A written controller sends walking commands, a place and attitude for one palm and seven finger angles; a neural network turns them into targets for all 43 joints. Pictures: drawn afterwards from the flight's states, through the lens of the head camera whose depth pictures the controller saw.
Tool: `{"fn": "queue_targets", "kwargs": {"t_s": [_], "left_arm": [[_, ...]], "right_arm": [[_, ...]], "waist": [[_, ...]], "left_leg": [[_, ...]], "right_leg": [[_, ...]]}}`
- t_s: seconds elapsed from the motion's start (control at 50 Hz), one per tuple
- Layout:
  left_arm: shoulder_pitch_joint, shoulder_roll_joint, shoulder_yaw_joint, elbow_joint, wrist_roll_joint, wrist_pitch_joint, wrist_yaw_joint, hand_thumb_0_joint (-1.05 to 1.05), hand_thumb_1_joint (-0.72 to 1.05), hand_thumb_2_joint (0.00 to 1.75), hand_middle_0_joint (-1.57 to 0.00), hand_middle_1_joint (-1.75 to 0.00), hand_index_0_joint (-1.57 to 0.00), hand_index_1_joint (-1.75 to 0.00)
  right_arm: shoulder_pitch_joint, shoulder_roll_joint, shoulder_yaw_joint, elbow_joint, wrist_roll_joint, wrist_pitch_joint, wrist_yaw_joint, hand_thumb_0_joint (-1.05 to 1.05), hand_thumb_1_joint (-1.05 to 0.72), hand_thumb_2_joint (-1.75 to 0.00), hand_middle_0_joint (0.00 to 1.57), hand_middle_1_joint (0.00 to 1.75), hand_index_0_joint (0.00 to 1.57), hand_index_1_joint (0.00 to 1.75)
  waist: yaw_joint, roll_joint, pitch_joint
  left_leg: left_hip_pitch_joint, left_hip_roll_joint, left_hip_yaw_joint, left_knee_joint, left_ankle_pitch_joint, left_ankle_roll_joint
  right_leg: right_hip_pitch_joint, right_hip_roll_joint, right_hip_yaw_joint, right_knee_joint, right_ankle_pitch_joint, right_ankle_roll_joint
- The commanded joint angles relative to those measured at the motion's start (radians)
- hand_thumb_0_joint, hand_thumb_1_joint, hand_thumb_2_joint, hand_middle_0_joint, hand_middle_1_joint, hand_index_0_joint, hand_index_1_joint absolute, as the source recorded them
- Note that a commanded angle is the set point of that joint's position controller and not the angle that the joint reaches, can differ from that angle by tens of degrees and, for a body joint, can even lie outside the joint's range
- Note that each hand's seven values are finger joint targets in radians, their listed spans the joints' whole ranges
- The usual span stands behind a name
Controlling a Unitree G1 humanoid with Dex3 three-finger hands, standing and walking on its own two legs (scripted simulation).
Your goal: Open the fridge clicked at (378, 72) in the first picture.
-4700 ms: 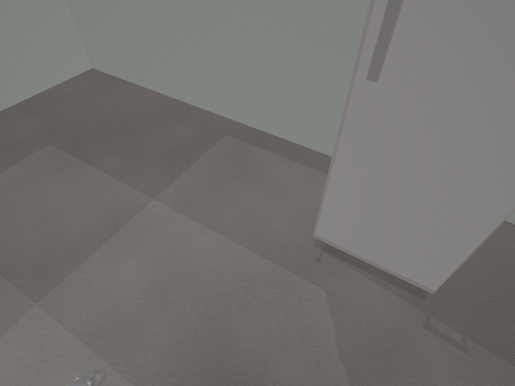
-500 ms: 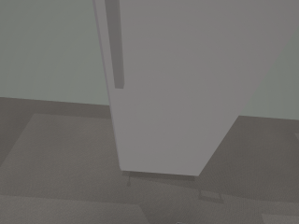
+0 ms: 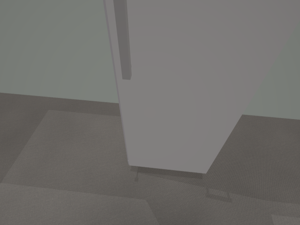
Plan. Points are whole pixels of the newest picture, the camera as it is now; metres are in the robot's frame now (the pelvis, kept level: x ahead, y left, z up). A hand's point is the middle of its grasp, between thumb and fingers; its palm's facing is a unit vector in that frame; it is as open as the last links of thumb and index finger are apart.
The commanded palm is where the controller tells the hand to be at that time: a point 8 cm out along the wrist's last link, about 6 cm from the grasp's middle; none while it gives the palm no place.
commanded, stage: come to a stop and stand still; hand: left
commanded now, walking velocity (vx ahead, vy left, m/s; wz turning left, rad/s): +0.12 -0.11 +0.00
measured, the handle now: (125, 34) +0.55 +0.13 +0.24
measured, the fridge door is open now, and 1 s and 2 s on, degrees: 0 0 0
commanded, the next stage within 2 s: look again from close up in 0.76 s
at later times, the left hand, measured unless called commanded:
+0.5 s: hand out of the picture +0.01 +0.16 -0.17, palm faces -0.01 -0.98 -0.22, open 7.3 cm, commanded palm none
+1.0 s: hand out of the picture +0.00 +0.15 -0.16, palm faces +0.02 -0.98 -0.20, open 7.3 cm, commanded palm none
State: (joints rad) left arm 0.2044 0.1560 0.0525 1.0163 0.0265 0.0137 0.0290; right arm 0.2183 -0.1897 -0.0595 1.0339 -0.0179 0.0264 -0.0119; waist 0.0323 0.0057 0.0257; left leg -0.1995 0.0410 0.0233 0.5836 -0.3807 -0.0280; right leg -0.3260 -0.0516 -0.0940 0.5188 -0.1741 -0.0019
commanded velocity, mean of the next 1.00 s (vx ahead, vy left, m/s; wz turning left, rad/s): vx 0.02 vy -0.04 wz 0.00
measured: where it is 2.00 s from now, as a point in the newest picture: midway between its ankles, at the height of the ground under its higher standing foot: outside the picture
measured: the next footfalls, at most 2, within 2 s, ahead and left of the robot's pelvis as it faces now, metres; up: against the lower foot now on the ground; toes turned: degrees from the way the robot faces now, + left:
left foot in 0.02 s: +0.02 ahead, +0.11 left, +0.00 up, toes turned +2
right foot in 0.36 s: +0.02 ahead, -0.11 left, +0.00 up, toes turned -5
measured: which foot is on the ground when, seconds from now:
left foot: up 0.00-0.00, down 0.02-1.00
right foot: down 0.00-0.02, up 0.04-0.34, down 0.36-1.00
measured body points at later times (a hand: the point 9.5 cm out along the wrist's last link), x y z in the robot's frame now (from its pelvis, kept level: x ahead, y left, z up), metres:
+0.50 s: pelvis +0.00 -0.01 +0.00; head +0.02 -0.03 +0.45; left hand +0.01 +0.21 -0.15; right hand -0.03 -0.22 -0.17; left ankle -0.02 +0.11 -0.73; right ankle -0.02 -0.10 -0.73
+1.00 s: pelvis +0.00 -0.02 +0.01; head +0.00 -0.03 +0.46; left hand +0.00 +0.20 -0.15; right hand -0.01 -0.24 -0.16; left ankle -0.02 +0.11 -0.73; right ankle -0.02 -0.10 -0.73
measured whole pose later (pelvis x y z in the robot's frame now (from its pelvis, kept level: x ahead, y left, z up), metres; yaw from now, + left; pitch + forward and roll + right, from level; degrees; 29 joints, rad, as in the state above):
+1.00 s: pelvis +0.00 -0.02 +0.01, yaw -1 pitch -1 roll +1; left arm 0.31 0.14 0.00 1.10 0.01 -0.03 0.03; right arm 0.30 -0.15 0.01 1.12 -0.02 -0.02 -0.03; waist 0.00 0.02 0.01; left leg -0.15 0.03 0.04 0.47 -0.29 -0.02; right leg -0.18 0.02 -0.07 0.49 -0.29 -0.05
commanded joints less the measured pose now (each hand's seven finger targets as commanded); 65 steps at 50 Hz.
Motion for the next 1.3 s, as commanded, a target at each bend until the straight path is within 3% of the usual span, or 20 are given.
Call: {"fn": "queue_targets", "kwargs": {"t_s": [0.0,0.02,0.04,0.06,0.14,0.24,0.3,0.32,0.34,0.36,0.38,0.42,0.46,0.5,0.54,0.6,0.66,0.98,1.1,1.28], "left_arm": [[-0.003,0.071,0.008,-0.047,-0.019,0.002,-0.006,0.00,0.90,0.90,-0.20,-0.30,-0.20,-0.30],[-0.020,0.067,0.007,-0.044,-0.012,0.002,-0.010,0.00,0.90,0.90,-0.20,-0.30,-0.20,-0.30],[-0.018,0.070,0.005,-0.022,0.001,0.009,-0.012,0.00,0.90,0.90,-0.20,-0.30,-0.20,-0.30],[0.005,0.070,0.003,-0.007,0.006,0.012,-0.016,0.00,0.90,0.90,-0.20,-0.30,-0.20,-0.30],[0.052,0.055,-0.003,0.023,0.003,0.002,-0.029,0.00,0.90,0.90,-0.20,-0.30,-0.20,-0.30],[0.040,0.041,-0.011,0.022,-0.009,-0.009,-0.028,0.00,0.90,0.90,-0.20,-0.30,-0.20,-0.30],[0.143,0.049,-0.008,0.068,-0.014,-0.024,-0.020,0.00,0.90,0.90,-0.20,-0.30,-0.20,-0.30],[0.172,0.079,-0.005,0.084,-0.013,-0.031,-0.012,0.00,0.90,0.90,-0.20,-0.30,-0.20,-0.30],[0.242,0.111,-0.016,0.125,0.000,-0.039,0.039,0.00,0.90,0.90,-0.20,-0.30,-0.20,-0.30],[0.183,0.148,-0.030,0.082,-0.008,-0.054,0.027,0.00,0.90,0.90,-0.20,-0.30,-0.20,-0.30],[0.147,0.138,-0.023,0.068,-0.003,-0.064,0.019,0.00,0.90,0.90,-0.20,-0.30,-0.20,-0.30],[0.124,0.107,-0.023,0.052,-0.007,-0.075,0.022,0.00,0.90,0.90,-0.20,-0.30,-0.20,-0.30],[0.117,0.092,-0.030,0.054,-0.013,-0.076,0.024,0.00,0.90,0.90,-0.20,-0.30,-0.20,-0.30],[0.134,0.069,-0.034,0.059,-0.018,-0.074,0.023,0.00,0.90,0.90,-0.20,-0.30,-0.20,-0.30],[0.140,0.076,-0.036,0.059,-0.016,-0.063,0.021,0.00,0.90,0.90,-0.20,-0.30,-0.20,-0.30],[0.154,0.086,-0.036,0.066,-0.015,-0.062,0.018,0.00,0.90,0.90,-0.20,-0.30,-0.20,-0.30],[0.146,0.087,-0.038,0.058,-0.016,-0.056,0.017,0.00,0.90,0.90,-0.20,-0.30,-0.20,-0.30],[0.151,0.119,-0.032,0.047,-0.015,-0.058,0.010,0.00,0.90,0.90,-0.20,-0.30,-0.20,-0.30],[0.149,0.116,-0.035,0.053,-0.014,-0.053,0.009,0.00,0.90,0.90,-0.20,-0.30,-0.20,-0.30],[0.147,0.114,-0.036,0.058,-0.013,-0.050,0.006,0.00,0.90,0.90,-0.20,-0.30,-0.20,-0.30]], "right_arm": [[0.150,-0.114,-0.002,-0.003,-0.010,-0.033,-0.012,0.00,-0.90,-0.90,0.20,0.30,0.20,0.30],[0.085,-0.138,0.001,-0.025,-0.015,-0.028,-0.014,0.00,-0.90,-0.90,0.20,0.30,0.20,0.30],[0.037,-0.122,0.005,-0.025,-0.015,-0.033,-0.017,0.00,-0.90,-0.90,0.20,0.30,0.20,0.30],[0.023,-0.111,0.008,-0.028,-0.014,-0.035,-0.020,0.00,-0.90,-0.90,0.20,0.30,0.20,0.30],[0.094,-0.105,0.010,-0.002,-0.012,-0.044,-0.034,0.00,-0.90,-0.90,0.20,0.30,0.20,0.30],[0.162,-0.112,0.002,0.039,-0.014,-0.045,-0.041,0.00,-0.90,-0.90,0.20,0.30,0.20,0.30],[0.158,-0.096,0.003,0.057,0.000,-0.047,-0.042,0.00,-0.90,-0.90,0.20,0.30,0.20,0.30],[0.167,-0.063,0.008,0.058,0.009,-0.053,-0.038,0.00,-0.90,-0.90,0.20,0.30,0.20,0.30],[0.017,-0.081,0.020,-0.004,0.019,-0.068,-0.025,0.00,-0.90,-0.90,0.20,0.30,0.20,0.30],[0.079,-0.010,0.034,-0.040,0.009,-0.051,-0.014,0.00,-0.90,-0.90,0.20,0.30,0.20,0.30],[0.093,0.008,0.036,-0.020,-0.007,-0.043,-0.005,0.00,-0.90,-0.90,0.20,0.30,0.20,0.30],[0.142,0.007,0.040,0.002,-0.007,-0.047,-0.004,0.00,-0.90,-0.90,0.20,0.30,0.20,0.30],[0.183,0.019,0.048,0.021,0.000,-0.060,-0.010,0.00,-0.90,-0.90,0.20,0.30,0.20,0.30],[0.205,-0.014,0.050,0.037,-0.002,-0.070,-0.015,0.00,-0.90,-0.90,0.20,0.30,0.20,0.30],[0.175,-0.020,0.051,0.040,0.000,-0.068,-0.024,0.00,-0.90,-0.90,0.20,0.30,0.20,0.30],[0.168,-0.011,0.057,0.037,0.002,-0.062,-0.029,0.00,-0.90,-0.90,0.20,0.30,0.20,0.30],[0.163,-0.018,0.057,0.046,0.002,-0.056,-0.028,0.00,-0.90,-0.90,0.20,0.30,0.20,0.30],[0.136,-0.036,0.059,0.063,0.004,-0.059,-0.024,0.00,-0.90,-0.90,0.20,0.30,0.20,0.30],[0.133,-0.040,0.058,0.071,0.004,-0.057,-0.024,0.00,-0.90,-0.90,0.20,0.30,0.20,0.30],[0.124,-0.051,0.056,0.074,0.004,-0.061,-0.024,0.00,-0.90,-0.90,0.20,0.30,0.20,0.30]], "waist": [[-0.044,0.204,0.019],[-0.031,0.198,0.093],[-0.028,0.244,0.134],[-0.021,0.231,0.161],[-0.037,0.119,0.158],[-0.068,0.137,0.049],[-0.025,0.092,-0.054],[-0.025,0.022,-0.083],[0.024,-0.056,0.008],[-0.041,-0.122,-0.020],[-0.034,-0.096,-0.038],[-0.062,-0.150,-0.050],[-0.074,-0.090,-0.074],[-0.062,0.009,-0.072],[-0.047,0.073,-0.014],[-0.044,0.002,0.050],[-0.046,-0.064,0.076],[-0.035,-0.022,0.028],[-0.034,-0.021,0.069],[-0.029,0.001,0.056]], "left_leg": [[-0.009,0.205,-0.257,-0.406,-0.124,0.088],[-0.166,0.257,-0.307,-0.477,-0.268,0.119],[-0.215,0.247,-0.311,-0.523,-0.313,0.126],[-0.216,0.233,-0.289,-0.523,-0.287,0.129],[-0.025,0.221,-0.231,-0.457,-0.036,0.154],[0.129,0.227,-0.188,-0.321,0.400,0.175],[0.094,0.159,-0.108,-0.181,0.499,0.108],[0.009,0.121,-0.060,-0.133,0.427,0.069],[-0.052,0.072,0.017,0.026,0.296,0.022],[-0.092,0.013,0.016,0.035,-0.042,0.024],[-0.073,-0.005,0.034,0.061,-0.047,0.024],[-0.079,0.003,0.012,0.060,0.007,0.030],[-0.007,0.010,0.001,-0.078,0.131,0.031],[0.020,0.066,-0.044,-0.105,0.371,0.052],[-0.010,0.076,-0.046,-0.107,0.409,0.054],[-0.042,0.064,-0.038,-0.126,0.327,0.049],[-0.041,0.053,-0.036,-0.152,0.227,0.046],[-0.005,0.051,-0.027,-0.182,0.228,0.045],[-0.024,0.051,-0.033,-0.195,0.203,0.046],[-0.018,0.062,-0.048,-0.217,0.212,0.054]], "right_leg": [[-0.065,-0.004,0.056,-0.009,-0.218,0.017],[-0.006,0.007,0.037,0.047,-0.185,0.023],[0.012,-0.001,0.043,0.118,-0.175,0.026],[-0.003,0.006,0.053,0.188,-0.185,0.023],[-0.137,0.006,0.069,0.271,-0.205,0.023],[-0.057,0.015,0.044,0.095,-0.252,0.026],[0.171,0.010,0.045,-0.172,0.029,0.016],[0.296,-0.052,0.110,-0.178,0.147,-0.001],[0.170,-0.109,0.188,-0.155,0.504,-0.015],[0.141,-0.171,0.225,-0.208,0.135,-0.061],[0.124,-0.185,0.243,-0.215,0.038,-0.102],[0.149,-0.152,0.223,-0.182,0.206,-0.128],[0.166,-0.131,0.188,-0.106,0.326,-0.115],[0.161,-0.070,0.128,-0.037,0.314,-0.071],[0.144,-0.057,0.125,-0.038,0.248,-0.060],[0.133,-0.065,0.137,-0.067,0.266,-0.059],[0.111,-0.068,0.155,-0.108,0.156,-0.060],[0.157,-0.075,0.165,-0.147,0.135,-0.062],[0.128,-0.072,0.166,-0.167,0.053,-0.059],[0.131,-0.063,0.155,-0.162,0.020,-0.056]]}}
